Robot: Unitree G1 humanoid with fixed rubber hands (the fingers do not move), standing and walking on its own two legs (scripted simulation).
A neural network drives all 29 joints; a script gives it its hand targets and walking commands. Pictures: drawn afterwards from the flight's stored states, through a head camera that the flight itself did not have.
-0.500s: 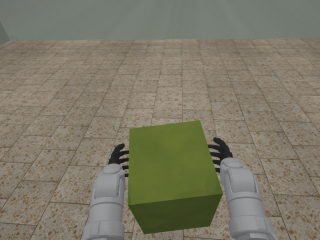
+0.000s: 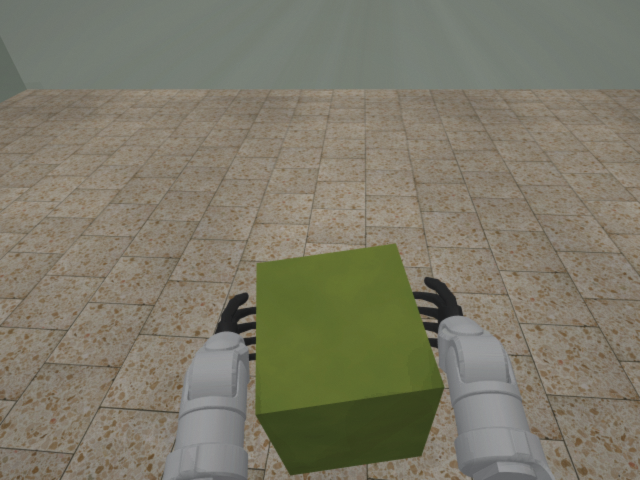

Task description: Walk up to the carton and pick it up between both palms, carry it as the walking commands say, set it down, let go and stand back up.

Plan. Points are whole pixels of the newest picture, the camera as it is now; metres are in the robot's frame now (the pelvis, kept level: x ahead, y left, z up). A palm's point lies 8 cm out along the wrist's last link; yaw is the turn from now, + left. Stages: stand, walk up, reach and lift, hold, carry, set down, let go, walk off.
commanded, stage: hold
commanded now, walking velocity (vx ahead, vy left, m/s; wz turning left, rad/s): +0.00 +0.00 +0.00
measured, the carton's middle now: (341, 362) +0.30 +0.00 -0.03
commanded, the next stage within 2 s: carry in 0.86 s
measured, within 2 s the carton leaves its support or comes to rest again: neither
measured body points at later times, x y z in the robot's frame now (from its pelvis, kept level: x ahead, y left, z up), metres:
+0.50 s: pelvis +0.01 +0.00 +0.00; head -0.06 +0.01 +0.45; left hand +0.30 +0.14 +0.04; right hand +0.30 -0.15 +0.05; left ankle +0.04 +0.11 -0.74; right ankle +0.03 -0.11 -0.74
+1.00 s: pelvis -0.01 -0.01 -0.01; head -0.05 -0.01 +0.44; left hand +0.30 +0.14 +0.06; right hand +0.30 -0.16 +0.06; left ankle +0.04 +0.11 -0.74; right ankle +0.03 -0.11 -0.74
